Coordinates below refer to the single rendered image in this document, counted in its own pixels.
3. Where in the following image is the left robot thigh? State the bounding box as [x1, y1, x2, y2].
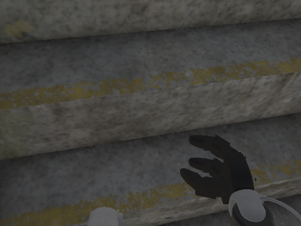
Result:
[87, 207, 123, 226]

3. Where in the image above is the robot right forearm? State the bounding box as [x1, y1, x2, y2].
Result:
[229, 189, 275, 226]

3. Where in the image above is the right robot hand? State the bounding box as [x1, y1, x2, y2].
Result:
[180, 135, 256, 204]

